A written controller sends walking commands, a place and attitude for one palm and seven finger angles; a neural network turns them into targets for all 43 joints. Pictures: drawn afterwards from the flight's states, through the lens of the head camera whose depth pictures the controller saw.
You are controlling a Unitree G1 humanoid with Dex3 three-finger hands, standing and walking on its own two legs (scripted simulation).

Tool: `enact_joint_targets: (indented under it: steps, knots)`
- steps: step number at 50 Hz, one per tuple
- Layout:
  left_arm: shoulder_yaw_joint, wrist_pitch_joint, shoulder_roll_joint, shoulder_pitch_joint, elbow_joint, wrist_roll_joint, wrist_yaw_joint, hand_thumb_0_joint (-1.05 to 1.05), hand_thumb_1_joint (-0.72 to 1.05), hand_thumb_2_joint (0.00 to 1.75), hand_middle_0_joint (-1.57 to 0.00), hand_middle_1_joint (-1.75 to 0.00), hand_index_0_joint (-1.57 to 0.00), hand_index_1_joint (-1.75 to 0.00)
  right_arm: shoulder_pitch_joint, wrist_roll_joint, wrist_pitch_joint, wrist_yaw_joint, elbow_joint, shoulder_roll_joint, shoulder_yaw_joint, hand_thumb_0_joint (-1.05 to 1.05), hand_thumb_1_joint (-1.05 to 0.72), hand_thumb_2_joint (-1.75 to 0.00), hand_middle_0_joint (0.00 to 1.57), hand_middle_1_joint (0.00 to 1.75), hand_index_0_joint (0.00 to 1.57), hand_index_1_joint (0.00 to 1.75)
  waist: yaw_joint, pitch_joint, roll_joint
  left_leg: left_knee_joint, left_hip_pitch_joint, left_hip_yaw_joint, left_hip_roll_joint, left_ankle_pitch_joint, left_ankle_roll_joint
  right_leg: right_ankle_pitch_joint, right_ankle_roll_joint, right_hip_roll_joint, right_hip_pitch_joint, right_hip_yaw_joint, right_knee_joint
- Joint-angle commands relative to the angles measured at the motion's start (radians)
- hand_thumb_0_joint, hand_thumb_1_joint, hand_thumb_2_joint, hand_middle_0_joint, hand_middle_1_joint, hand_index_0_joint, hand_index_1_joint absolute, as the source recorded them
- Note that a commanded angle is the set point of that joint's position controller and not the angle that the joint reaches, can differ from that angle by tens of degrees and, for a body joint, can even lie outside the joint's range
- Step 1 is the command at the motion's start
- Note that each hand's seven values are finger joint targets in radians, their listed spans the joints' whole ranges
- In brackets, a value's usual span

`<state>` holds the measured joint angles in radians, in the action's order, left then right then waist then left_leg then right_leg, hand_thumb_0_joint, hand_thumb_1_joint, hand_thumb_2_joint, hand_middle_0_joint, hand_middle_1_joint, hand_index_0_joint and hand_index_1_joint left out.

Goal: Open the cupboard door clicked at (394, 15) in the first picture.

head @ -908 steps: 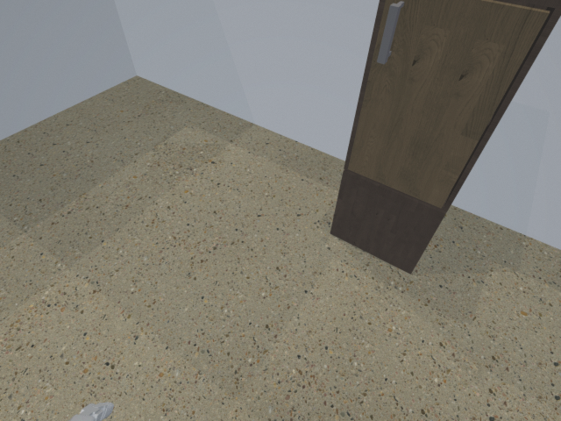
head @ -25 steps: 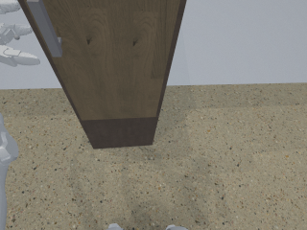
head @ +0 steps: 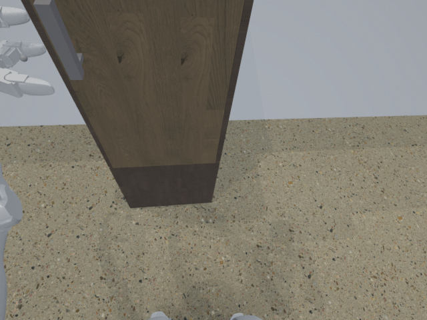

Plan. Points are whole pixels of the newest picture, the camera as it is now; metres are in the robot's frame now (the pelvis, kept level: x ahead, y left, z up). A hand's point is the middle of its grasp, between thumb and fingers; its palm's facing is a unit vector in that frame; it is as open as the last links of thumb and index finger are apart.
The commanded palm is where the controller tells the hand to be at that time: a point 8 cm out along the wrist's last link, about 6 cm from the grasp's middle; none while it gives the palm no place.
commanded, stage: slide the fingers in behind the handle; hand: left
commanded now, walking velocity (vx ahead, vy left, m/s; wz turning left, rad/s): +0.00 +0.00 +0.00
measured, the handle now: (64, 36) +0.58 +0.19 +0.17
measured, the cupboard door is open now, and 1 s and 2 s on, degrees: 0 0 0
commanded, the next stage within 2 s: close the thumb around the handle in 1.50 s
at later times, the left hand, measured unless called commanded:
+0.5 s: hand (46, 53) +0.53 +0.21 +0.18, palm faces -0.01 -1.00 +0.02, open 13.9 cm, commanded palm +0.51 +0.26 +0.17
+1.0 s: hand (70, 55) +0.52 +0.18 +0.18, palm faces -0.01 -1.00 +0.01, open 14.0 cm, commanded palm +0.51 +0.23 +0.17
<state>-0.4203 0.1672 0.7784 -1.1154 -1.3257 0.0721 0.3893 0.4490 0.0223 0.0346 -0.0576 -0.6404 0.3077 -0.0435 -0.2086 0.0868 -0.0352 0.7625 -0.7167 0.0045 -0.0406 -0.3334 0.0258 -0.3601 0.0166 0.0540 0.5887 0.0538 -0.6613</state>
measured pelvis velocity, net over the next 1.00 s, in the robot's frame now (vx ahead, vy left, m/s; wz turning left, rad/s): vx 0.00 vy -0.01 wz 0.00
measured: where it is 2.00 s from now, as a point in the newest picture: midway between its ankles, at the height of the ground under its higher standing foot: outside the picture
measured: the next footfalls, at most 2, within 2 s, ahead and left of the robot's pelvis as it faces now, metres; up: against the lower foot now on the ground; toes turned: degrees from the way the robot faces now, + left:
none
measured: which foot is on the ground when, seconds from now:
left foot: down 0.00-1.00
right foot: down 0.00-1.00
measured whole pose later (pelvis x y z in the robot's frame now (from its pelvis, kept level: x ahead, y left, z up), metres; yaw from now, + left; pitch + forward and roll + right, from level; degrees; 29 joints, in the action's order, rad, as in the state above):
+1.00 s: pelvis +0.00 -0.01 +0.00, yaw +0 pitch +14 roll -2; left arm -0.36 0.18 0.58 -1.08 -1.25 0.09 0.26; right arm 0.45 0.01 0.02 -0.02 -0.67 0.29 -0.03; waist -0.18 0.10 -0.04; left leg 0.75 -0.66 0.01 -0.04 -0.34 0.02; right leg -0.37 0.02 0.05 0.55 0.05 -0.67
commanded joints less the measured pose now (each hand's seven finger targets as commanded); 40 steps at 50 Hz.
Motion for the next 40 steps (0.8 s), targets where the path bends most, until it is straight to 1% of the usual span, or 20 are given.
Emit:
enact_joint_targets:
  steps: [1, 2, 3, 7, 10, 11, 13, 18, 19, 20, 21, 22, 26, 27, 30, 32, 33, 34, 38, 40]
  knots:
    - [-0.017, 0.097, 0.239, -0.499, 0.272, 0.037, 0.013, 0.00, -0.50, 0.30, -0.30, -1.20, -0.30, -1.20, 0.170, -0.001, -0.018, -0.016, 0.036, 0.186, 0.069, 0.00, -0.90, -0.90, 0.20, 0.30, 0.20, 0.30, -0.002, 0.451, -0.181, -0.030, 0.507, -0.074, 0.006, 0.408, 0.011, 0.350, -0.009, 0.014, 0.003, -0.025, 0.067]
    - [-0.001, 0.101, 0.204, -0.511, 0.294, 0.048, 0.018, 0.00, -0.50, 0.30, -0.30, -1.20, -0.30, -1.20, 0.170, -0.004, -0.021, -0.015, 0.032, 0.183, 0.070, 0.00, -0.90, -0.90, 0.20, 0.30, 0.20, 0.30, -0.007, 0.465, -0.184, -0.024, 0.528, -0.074, 0.006, 0.435, 0.013, 0.368, -0.008, 0.015, 0.003, -0.024, 0.065]
    - [-0.014, 0.094, 0.212, -0.485, 0.271, 0.048, 0.020, 0.00, -0.50, 0.30, -0.30, -1.20, -0.30, -1.20, 0.169, -0.003, -0.020, -0.013, 0.028, 0.184, 0.071, 0.00, -0.90, -0.90, 0.20, 0.30, 0.20, 0.30, 0.003, 0.461, -0.181, -0.024, 0.532, -0.077, 0.004, 0.444, 0.010, 0.370, -0.009, 0.016, 0.007, -0.020, 0.066]
    - [-0.003, 0.042, 0.200, -0.478, 0.195, 0.047, 0.005, 0.00, -0.50, 0.30, -0.30, -1.20, -0.30, -1.20, 0.167, 0.003, -0.015, -0.016, 0.026, 0.185, 0.064, 0.00, -0.90, -0.90, 0.20, 0.30, 0.20, 0.30, -0.006, 0.347, -0.106, -0.040, 0.421, -0.064, 0.012, 0.353, 0.023, 0.338, -0.013, 0.011, -0.003, -0.023, 0.083]
    - [-0.012, 0.029, 0.228, -0.489, 0.201, 0.023, -0.025, 0.00, -0.50, 0.30, -0.30, -1.20, -0.30, -1.20, 0.171, -0.001, -0.016, -0.013, 0.032, 0.186, 0.063, 0.00, -0.90, -0.90, 0.20, 0.30, 0.20, 0.30, -0.003, 0.351, -0.132, -0.041, 0.409, -0.064, 0.013, 0.356, 0.021, 0.337, -0.014, 0.008, 0.002, -0.026, 0.078]
    - [-0.022, 0.039, 0.238, -0.509, 0.228, 0.021, -0.035, 0.00, -0.50, 0.30, -0.30, -1.20, -0.30, -1.20, 0.176, -0.004, -0.018, -0.012, 0.031, 0.185, 0.066, 0.00, -0.90, -0.90, 0.20, 0.30, 0.20, 0.30, -0.009, 0.373, -0.126, -0.038, 0.419, -0.063, 0.011, 0.365, 0.022, 0.348, -0.016, 0.008, -0.005, -0.029, 0.078]
    - [-0.047, 0.066, 0.260, -0.496, 0.265, 0.018, -0.045, 0.00, -0.50, 0.30, -0.30, -1.20, -0.30, -1.20, 0.182, -0.008, -0.019, -0.008, 0.036, 0.182, 0.068, 0.00, -0.90, -0.90, 0.20, 0.30, 0.20, 0.30, 0.005, 0.439, -0.123, -0.029, 0.445, -0.063, 0.012, 0.427, 0.020, 0.408, -0.014, 0.011, -0.048, -0.031, 0.061]
    - [-0.009, 0.102, 0.167, -0.477, 0.334, 0.038, -0.034, 0.00, -0.50, 0.30, -0.30, -1.20, -0.30, -1.20, 0.170, -0.008, -0.019, 0.004, 0.032, 0.173, 0.077, 0.00, -0.90, -0.90, 0.20, 0.30, 0.20, 0.30, 0.011, 0.493, -0.186, -0.014, 0.543, -0.062, 0.009, 0.512, 0.012, 0.451, -0.011, 0.019, -0.033, -0.026, 0.057]
    - [-0.022, 0.094, 0.179, -0.463, 0.313, 0.043, -0.031, 0.00, -0.50, 0.30, -0.30, -1.20, -0.30, -1.20, 0.172, -0.006, -0.016, 0.003, 0.028, 0.175, 0.079, 0.00, -0.90, -0.90, 0.20, 0.30, 0.20, 0.30, 0.009, 0.472, -0.142, -0.017, 0.525, -0.063, 0.007, 0.499, 0.014, 0.449, -0.012, 0.020, -0.039, -0.023, 0.059]
    - [-0.015, 0.082, 0.167, -0.455, 0.297, 0.050, -0.026, 0.00, -0.50, 0.30, -0.30, -1.20, -0.30, -1.20, 0.167, -0.004, -0.014, 0.003, 0.029, 0.176, 0.078, 0.00, -0.90, -0.90, 0.20, 0.30, 0.20, 0.30, 0.009, 0.451, -0.140, -0.024, 0.506, -0.058, 0.009, 0.476, 0.015, 0.442, -0.013, 0.020, -0.043, -0.024, 0.065]
    - [-0.032, 0.072, 0.188, -0.454, 0.290, 0.051, -0.026, 0.00, -0.50, 0.30, -0.30, -1.20, -0.30, -1.20, 0.170, -0.003, -0.012, 0.001, 0.027, 0.178, 0.078, 0.00, -0.90, -0.90, 0.20, 0.30, 0.20, 0.30, 0.014, 0.441, -0.120, -0.031, 0.486, -0.059, 0.010, 0.464, 0.017, 0.442, -0.012, 0.018, -0.059, -0.023, 0.066]
    - [-0.011, 0.064, 0.155, -0.451, 0.290, 0.055, -0.025, 0.00, -0.50, 0.30, -0.30, -1.20, -0.30, -1.20, 0.168, -0.003, -0.011, 0.001, 0.029, 0.175, 0.076, 0.00, -0.90, -0.90, 0.20, 0.30, 0.20, 0.30, 0.012, 0.434, -0.130, -0.029, 0.489, -0.054, 0.014, 0.479, 0.020, 0.457, -0.010, 0.016, -0.059, -0.024, 0.066]
    - [0.021, 0.041, 0.117, -0.443, 0.288, 0.041, -0.049, 0.00, -0.50, 0.30, -0.30, -1.20, -0.30, -1.20, 0.158, -0.005, -0.011, 0.006, 0.031, 0.168, 0.075, 0.00, -0.90, -0.90, 0.20, 0.30, 0.20, 0.30, 0.010, 0.373, -0.138, -0.037, 0.471, -0.055, 0.011, 0.445, 0.017, 0.413, -0.011, 0.014, -0.022, -0.018, 0.073]
    - [0.015, 0.048, 0.118, -0.452, 0.300, 0.040, -0.059, 0.00, -0.50, 0.30, -0.30, -1.20, -0.30, -1.20, 0.162, -0.007, -0.012, 0.007, 0.030, 0.167, 0.075, 0.00, -0.90, -0.90, 0.20, 0.30, 0.20, 0.30, 0.015, 0.374, -0.149, -0.036, 0.479, -0.059, 0.013, 0.463, 0.017, 0.417, -0.006, 0.015, -0.026, -0.018, 0.070]
    - [-0.020, 0.058, 0.143, -0.430, 0.309, 0.044, -0.078, 0.00, -0.50, 0.30, -0.30, -1.20, -0.30, -1.20, 0.162, -0.009, -0.013, 0.008, 0.038, 0.168, 0.079, 0.00, -0.90, -0.90, 0.20, 0.30, 0.20, 0.30, 0.021, 0.411, -0.094, -0.041, 0.470, -0.054, 0.012, 0.472, 0.017, 0.454, -0.011, 0.014, -0.073, -0.023, 0.063]
    - [0.021, 0.070, 0.075, -0.457, 0.331, 0.052, -0.083, 0.00, -0.50, 0.30, -0.30, -1.20, -0.30, -1.20, 0.158, -0.012, -0.018, 0.012, 0.038, 0.161, 0.079, 0.00, -0.90, -0.90, 0.20, 0.30, 0.20, 0.30, 0.009, 0.407, -0.090, -0.039, 0.479, -0.054, 0.015, 0.473, 0.019, 0.456, -0.011, 0.014, -0.069, -0.020, 0.063]
    - [0.012, 0.068, 0.083, -0.433, 0.303, 0.046, -0.084, 0.00, -0.50, 0.30, -0.30, -1.20, -0.30, -1.20, 0.152, -0.009, -0.019, 0.013, 0.036, 0.163, 0.080, 0.00, -0.90, -0.90, 0.20, 0.30, 0.20, 0.30, 0.016, 0.400, -0.089, -0.037, 0.473, -0.051, 0.016, 0.452, 0.019, 0.443, -0.012, 0.015, -0.060, -0.025, 0.065]
    - [-0.022, 0.070, 0.134, -0.440, 0.297, 0.041, -0.090, 0.00, -0.50, 0.30, -0.30, -1.20, -0.30, -1.20, 0.156, -0.010, -0.017, 0.012, 0.032, 0.169, 0.080, 0.00, -0.90, -0.90, 0.20, 0.30, 0.20, 0.30, 0.017, 0.399, -0.070, -0.040, 0.451, -0.049, 0.015, 0.432, 0.021, 0.442, -0.014, 0.013, -0.076, -0.028, 0.065]
    - [0.029, 0.075, 0.077, -0.475, 0.305, 0.028, -0.103, 0.00, -0.50, 0.30, -0.30, -1.20, -0.30, -1.20, 0.142, -0.007, -0.023, 0.013, 0.038, 0.160, 0.078, 0.00, -0.90, -0.90, 0.20, 0.30, 0.20, 0.30, 0.008, 0.390, -0.113, -0.042, 0.462, -0.049, 0.019, 0.407, 0.019, 0.411, -0.012, 0.009, -0.048, -0.029, 0.065]
    - [0.031, 0.080, 0.078, -0.488, 0.305, 0.026, -0.112, 0.00, -0.50, 0.30, -0.30, -1.20, -0.30, -1.20, 0.142, -0.008, -0.026, 0.014, 0.034, 0.161, 0.077, 0.00, -0.90, -0.90, 0.20, 0.30, 0.20, 0.30, 0.006, 0.383, -0.119, -0.043, 0.461, -0.053, 0.017, 0.387, 0.016, 0.385, -0.010, 0.008, -0.036, -0.030, 0.067]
